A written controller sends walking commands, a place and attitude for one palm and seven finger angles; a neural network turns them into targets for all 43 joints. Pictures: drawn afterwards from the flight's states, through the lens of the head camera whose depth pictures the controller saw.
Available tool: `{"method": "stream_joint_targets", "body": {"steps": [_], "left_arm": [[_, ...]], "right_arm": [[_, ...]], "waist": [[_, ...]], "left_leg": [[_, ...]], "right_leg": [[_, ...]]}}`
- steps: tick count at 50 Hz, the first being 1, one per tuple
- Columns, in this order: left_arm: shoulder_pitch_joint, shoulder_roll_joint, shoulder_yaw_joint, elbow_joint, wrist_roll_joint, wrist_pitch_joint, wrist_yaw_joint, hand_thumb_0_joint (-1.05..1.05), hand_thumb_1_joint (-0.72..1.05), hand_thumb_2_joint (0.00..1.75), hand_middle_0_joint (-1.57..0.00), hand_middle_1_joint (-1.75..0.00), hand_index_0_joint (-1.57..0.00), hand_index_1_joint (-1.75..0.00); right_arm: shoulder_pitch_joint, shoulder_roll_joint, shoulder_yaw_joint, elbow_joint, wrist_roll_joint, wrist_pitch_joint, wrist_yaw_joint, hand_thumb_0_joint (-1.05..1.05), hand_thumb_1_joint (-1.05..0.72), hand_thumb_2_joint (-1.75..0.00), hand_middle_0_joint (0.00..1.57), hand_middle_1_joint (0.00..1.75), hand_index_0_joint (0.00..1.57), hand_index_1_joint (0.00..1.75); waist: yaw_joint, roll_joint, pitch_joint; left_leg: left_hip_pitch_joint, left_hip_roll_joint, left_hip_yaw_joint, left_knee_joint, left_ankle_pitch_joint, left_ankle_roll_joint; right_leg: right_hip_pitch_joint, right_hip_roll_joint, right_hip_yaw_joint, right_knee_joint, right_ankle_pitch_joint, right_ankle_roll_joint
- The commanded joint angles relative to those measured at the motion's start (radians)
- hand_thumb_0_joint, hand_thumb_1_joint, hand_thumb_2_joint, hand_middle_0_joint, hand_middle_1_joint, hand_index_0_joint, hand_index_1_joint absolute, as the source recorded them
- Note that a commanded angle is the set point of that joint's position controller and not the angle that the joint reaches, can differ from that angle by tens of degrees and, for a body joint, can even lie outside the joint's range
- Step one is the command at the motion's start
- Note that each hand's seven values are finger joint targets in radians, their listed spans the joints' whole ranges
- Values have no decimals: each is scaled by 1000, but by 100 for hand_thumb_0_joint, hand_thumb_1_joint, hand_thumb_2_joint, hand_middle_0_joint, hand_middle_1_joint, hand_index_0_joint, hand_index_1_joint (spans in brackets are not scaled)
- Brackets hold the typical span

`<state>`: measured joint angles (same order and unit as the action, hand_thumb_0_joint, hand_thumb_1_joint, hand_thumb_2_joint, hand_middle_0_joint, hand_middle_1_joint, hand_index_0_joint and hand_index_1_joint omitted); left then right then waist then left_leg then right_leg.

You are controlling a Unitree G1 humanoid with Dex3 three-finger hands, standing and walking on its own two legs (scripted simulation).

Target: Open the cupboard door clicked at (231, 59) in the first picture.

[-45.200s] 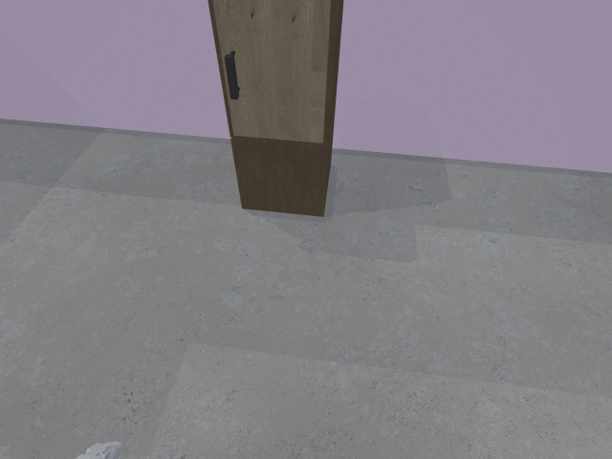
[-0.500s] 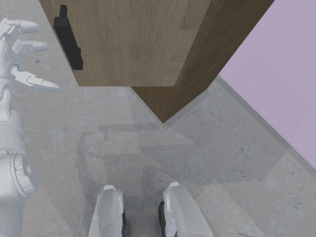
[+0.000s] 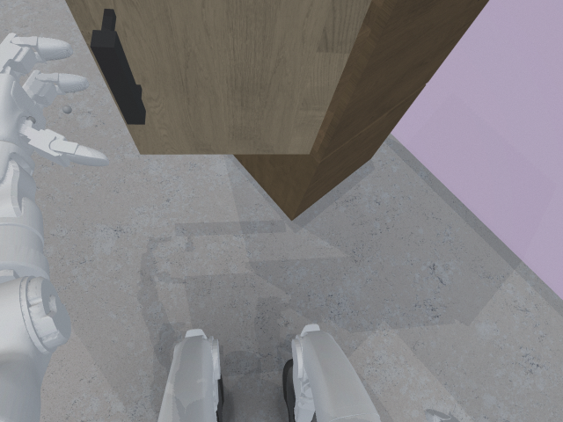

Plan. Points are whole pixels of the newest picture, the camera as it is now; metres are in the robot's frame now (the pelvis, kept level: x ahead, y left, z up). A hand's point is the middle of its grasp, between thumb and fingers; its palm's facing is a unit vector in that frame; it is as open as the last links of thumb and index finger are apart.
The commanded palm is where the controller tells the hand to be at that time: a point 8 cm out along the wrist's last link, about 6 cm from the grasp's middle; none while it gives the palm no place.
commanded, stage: slide the fingers in behind the handle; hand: left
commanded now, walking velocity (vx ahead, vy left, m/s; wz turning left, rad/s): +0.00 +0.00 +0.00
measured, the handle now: (123, 71) +0.56 +0.19 +0.05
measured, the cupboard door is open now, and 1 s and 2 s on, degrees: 54 54 54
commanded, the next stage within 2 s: close the thumb around the handle in 1.54 s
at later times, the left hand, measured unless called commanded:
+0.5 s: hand (103, 108) +0.51 +0.21 +0.05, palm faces +0.02 -1.00 -0.03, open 14.0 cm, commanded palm +0.49 +0.24 +0.05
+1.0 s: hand (128, 109) +0.51 +0.18 +0.05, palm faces +0.02 -1.00 -0.02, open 14.0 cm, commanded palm +0.48 +0.21 +0.05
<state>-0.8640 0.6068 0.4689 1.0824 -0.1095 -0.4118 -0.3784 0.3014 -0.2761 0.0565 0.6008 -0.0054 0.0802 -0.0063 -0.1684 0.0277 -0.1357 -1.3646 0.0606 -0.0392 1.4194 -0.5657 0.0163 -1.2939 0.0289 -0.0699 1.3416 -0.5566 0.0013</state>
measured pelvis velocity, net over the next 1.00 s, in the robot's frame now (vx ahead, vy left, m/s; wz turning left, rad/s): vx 0.00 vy -0.01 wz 0.01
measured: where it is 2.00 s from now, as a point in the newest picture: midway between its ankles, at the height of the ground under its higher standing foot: (255, 419)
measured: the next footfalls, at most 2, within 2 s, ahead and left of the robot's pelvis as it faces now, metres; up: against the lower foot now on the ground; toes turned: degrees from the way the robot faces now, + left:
none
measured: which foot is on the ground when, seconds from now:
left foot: down 0.00-1.00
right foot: down 0.00-1.00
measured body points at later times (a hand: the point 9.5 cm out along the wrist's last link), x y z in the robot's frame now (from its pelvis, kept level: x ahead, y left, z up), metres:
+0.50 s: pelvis +0.00 +0.00 +0.00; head +0.17 +0.03 +0.42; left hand +0.50 +0.26 +0.05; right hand +0.03 -0.27 -0.11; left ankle +0.04 +0.11 -0.59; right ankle +0.03 -0.13 -0.59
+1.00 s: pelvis +0.00 -0.01 +0.00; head +0.16 +0.02 +0.43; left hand +0.50 +0.23 +0.05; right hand +0.05 -0.27 -0.11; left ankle +0.04 +0.11 -0.59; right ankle +0.03 -0.13 -0.59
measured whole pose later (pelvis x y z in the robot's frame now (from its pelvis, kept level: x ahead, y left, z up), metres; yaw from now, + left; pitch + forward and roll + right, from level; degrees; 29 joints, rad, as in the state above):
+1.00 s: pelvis +0.00 -0.01 +0.00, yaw +1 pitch +28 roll -4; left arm -0.86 0.44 0.38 1.09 -0.07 -0.48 -0.20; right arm 0.31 -0.26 0.04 0.60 -0.02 0.08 0.02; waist -0.18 0.04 -0.15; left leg -1.33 0.05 -0.03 1.39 -0.56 0.01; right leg -1.27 0.02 -0.06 1.34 -0.56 0.00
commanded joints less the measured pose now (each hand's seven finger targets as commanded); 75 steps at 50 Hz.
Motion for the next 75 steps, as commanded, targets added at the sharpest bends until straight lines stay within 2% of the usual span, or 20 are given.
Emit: {"method": "stream_joint_targets", "body": {"steps": [1,10,16,24,28,33,38,44,48,51,54,56,58,59,63,66,68,69,72,75], "left_arm": [[-368,211,-4,-200,-27,-57,1,0,-50,30,-30,-120,-30,-120],[-426,191,-18,-186,-8,-87,63,0,-50,30,-30,-120,-30,-120],[-406,206,-2,-185,10,-93,90,0,-50,30,-30,-120,-30,-120],[-403,136,-40,-203,3,-96,109,0,-50,30,-30,-120,-30,-120],[-388,129,-38,-228,0,-111,115,0,-50,30,-30,-120,-30,-120],[-400,90,-65,-185,6,-108,132,0,-50,30,-30,-120,-30,-120],[-401,45,-88,-211,6,-130,155,0,-50,30,-30,-120,-30,-120],[-394,64,-69,-186,19,-132,183,0,-50,30,-30,-120,-30,-120],[-398,71,-63,-203,20,-147,188,0,-50,30,-30,-120,-30,-120],[-394,25,-94,-217,15,-151,184,0,-50,30,-30,-120,-30,-120],[-375,24,-96,-166,15,-133,184,0,-50,30,-30,-120,-30,-120],[-411,-21,-133,-185,17,-141,188,0,-50,30,-30,-120,-30,-120],[-447,-9,-124,-202,13,-145,200,0,-50,30,-30,-120,-30,-120],[-422,38,-79,-186,16,-146,207,0,-50,30,-30,-120,-30,-120],[-450,44,-86,-157,31,-149,216,0,-50,30,-30,-120,-30,-120],[-429,96,-44,-178,33,-157,211,0,-50,30,-30,-120,-30,-120],[-402,44,-86,-160,27,-147,195,0,-50,30,-30,-120,-30,-120],[-396,59,-72,-153,26,-143,193,0,-50,30,-30,-120,-30,-120],[-406,36,-87,-195,14,-142,181,0,-50,30,-30,-120,-30,-120],[-407,6,-104,-212,3,-142,177,0,-50,30,-30,-120,-30,-120]], "right_arm": [[172,-193,-80,-42,1,-13,-13,0,-90,-90,20,30,20,30],[182,-191,-79,-30,-10,-25,-11,0,-90,-90,20,30,20,30],[178,-188,-77,-41,-12,-20,-5,0,-90,-90,20,30,20,30],[180,-179,-84,-40,-11,-17,0,0,-90,-90,20,30,20,30],[182,-174,-86,-38,-14,-19,3,0,-90,-90,20,30,20,30],[184,-174,-88,-26,-14,-15,3,0,-90,-90,20,30,20,30],[180,-167,-92,-27,-19,-17,9,0,-90,-90,20,30,20,30],[174,-165,-89,-37,-20,-12,11,0,-90,-90,20,30,20,30],[168,-162,-89,-40,-22,-14,13,0,-90,-90,20,30,20,30],[169,-160,-93,-40,-22,-14,16,0,-90,-90,20,30,20,30],[169,-162,-90,-37,-18,-9,15,0,-90,-90,20,30,20,30],[168,-160,-94,-36,-19,-13,14,0,-90,-90,20,30,20,30],[171,-162,-94,-28,-23,-15,14,0,-90,-90,20,30,20,30],[175,-166,-94,-29,-24,-15,12,0,-90,-90,20,30,20,30],[175,-162,-88,-26,-27,-16,13,0,-90,-90,20,30,20,30],[174,-164,-87,-35,-29,-16,13,0,-90,-90,20,30,20,30],[168,-158,-84,-41,-23,-14,16,0,-90,-90,20,30,20,30],[173,-162,-86,-39,-23,-11,16,0,-90,-90,20,30,20,30],[174,-163,-91,-39,-22,-11,16,0,-90,-90,20,30,20,30],[182,-161,-93,-34,-22,-13,16,0,-90,-90,20,30,20,30]], "waist": [[-4,169,-560],[-20,164,-533],[-5,157,-563],[-17,144,-563],[-3,159,-597],[-26,123,-525],[-19,148,-559],[-16,103,-539],[-9,123,-561],[-16,122,-589],[-20,94,-519],[-28,121,-532],[-32,122,-543],[-18,104,-558],[-31,105,-531],[-9,130,-592],[-18,118,-563],[-16,105,-551],[-15,133,-598],[-24,134,-584]], "left_leg": [[540,-16,-49,-163,389,15],[525,-21,-55,-169,346,14],[503,-22,-45,-167,353,14],[501,-25,-36,-170,356,16],[525,-27,-35,-171,394,12],[498,-26,-34,-173,351,14],[549,-29,-38,-177,397,8],[472,-36,-20,-172,345,16],[480,-36,-19,-170,355,12],[509,-36,-22,-170,380,12],[455,-37,-18,-179,317,13],[495,-37,-27,-183,319,11],[501,-37,-27,-179,320,12],[483,-37,-26,-174,324,13],[450,-39,-21,-167,309,16],[458,-39,-17,-160,342,16],[447,-40,-15,-164,340,16],[444,-38,-16,-166,336,15],[494,-36,-23,-165,375,13],[522,-34,-29,-171,391,12]], "right_leg": [[172,24,19,-171,268,-28],[148,24,16,-167,231,-32],[187,23,22,-162,245,-29],[211,22,29,-176,270,-24],[236,20,29,-170,303,-26],[202,20,28,-182,273,-23],[198,18,23,-176,295,-27],[247,18,36,-181,288,-23],[259,17,38,-177,300,-24],[256,18,35,-173,323,-24],[255,19,36,-188,278,-22],[216,17,32,-186,263,-25],[216,17,32,-188,261,-25],[237,19,34,-183,265,-25],[232,18,37,-181,257,-23],[266,18,42,-167,292,-26],[264,20,40,-171,296,-24],[266,20,39,-174,293,-24],[257,20,36,-168,319,-26],[235,20,29,-171,322,-26]]}}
